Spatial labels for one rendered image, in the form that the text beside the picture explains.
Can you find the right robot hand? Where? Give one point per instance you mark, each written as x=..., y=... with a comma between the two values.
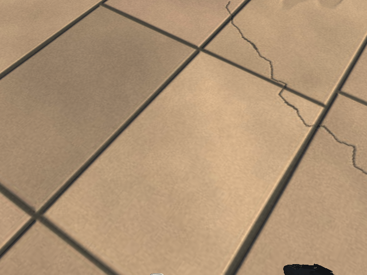
x=297, y=269

